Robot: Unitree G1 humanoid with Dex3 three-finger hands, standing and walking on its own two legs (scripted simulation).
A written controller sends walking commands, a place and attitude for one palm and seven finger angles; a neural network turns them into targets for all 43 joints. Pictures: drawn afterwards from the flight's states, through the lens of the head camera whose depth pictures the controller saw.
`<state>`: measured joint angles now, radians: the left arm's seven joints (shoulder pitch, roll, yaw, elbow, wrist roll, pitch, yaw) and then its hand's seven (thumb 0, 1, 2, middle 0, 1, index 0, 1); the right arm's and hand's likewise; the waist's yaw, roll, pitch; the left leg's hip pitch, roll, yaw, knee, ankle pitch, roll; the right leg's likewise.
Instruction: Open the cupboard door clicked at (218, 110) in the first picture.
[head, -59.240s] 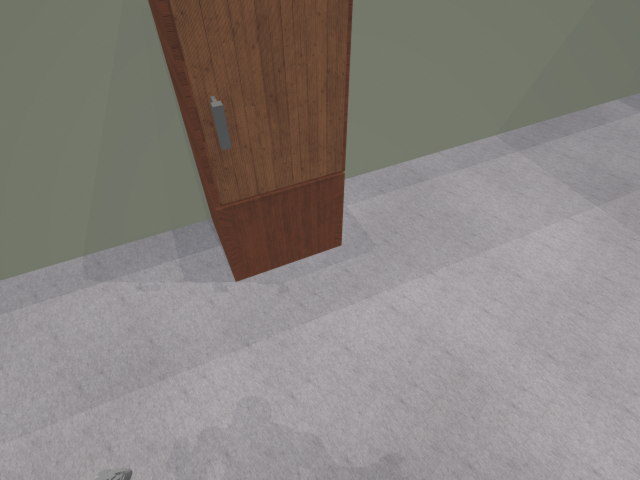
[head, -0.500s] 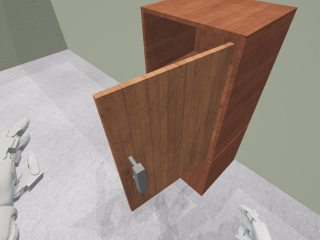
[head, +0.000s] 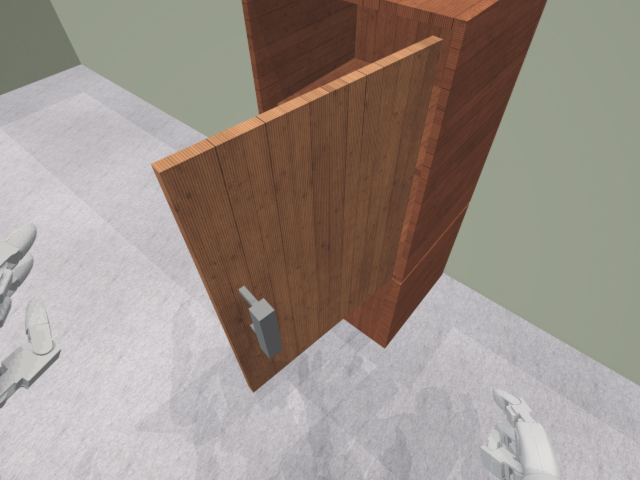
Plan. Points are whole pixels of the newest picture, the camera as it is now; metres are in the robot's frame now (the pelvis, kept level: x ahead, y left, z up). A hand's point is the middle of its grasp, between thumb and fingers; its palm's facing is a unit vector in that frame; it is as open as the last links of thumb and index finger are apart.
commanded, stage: step back with the hand held close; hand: left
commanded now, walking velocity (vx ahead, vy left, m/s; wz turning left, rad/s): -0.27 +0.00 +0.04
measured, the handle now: (258, 320) +0.35 +0.12 -0.06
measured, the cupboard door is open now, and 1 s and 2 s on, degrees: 81 81 81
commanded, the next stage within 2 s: stop stepping back and stand still in 1.16 s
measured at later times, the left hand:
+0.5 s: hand out of the picture +0.12 +0.27 +0.16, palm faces +0.51 -0.75 -0.43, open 7.4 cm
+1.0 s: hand out of the picture +0.05 +0.23 +0.16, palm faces +0.31 -0.79 -0.52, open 7.4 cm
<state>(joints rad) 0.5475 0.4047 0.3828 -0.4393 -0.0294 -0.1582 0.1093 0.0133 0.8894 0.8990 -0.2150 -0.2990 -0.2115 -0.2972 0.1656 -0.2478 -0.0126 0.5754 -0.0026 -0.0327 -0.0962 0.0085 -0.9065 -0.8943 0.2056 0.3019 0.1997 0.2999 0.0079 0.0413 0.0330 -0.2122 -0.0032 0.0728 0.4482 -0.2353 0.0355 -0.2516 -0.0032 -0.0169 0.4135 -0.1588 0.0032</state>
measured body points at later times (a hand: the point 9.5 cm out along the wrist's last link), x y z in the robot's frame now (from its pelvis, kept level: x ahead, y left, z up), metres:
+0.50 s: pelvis -0.07 +0.00 -0.02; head -0.06 +0.02 +0.43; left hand +0.08 +0.31 +0.18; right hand +0.10 -0.23 -0.10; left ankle +0.00 +0.09 -0.74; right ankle +0.03 -0.12 -0.74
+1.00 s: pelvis -0.16 -0.02 -0.01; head -0.13 +0.01 +0.44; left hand +0.03 +0.27 +0.18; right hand +0.03 -0.27 -0.07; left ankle -0.07 +0.07 -0.74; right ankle -0.20 -0.13 -0.74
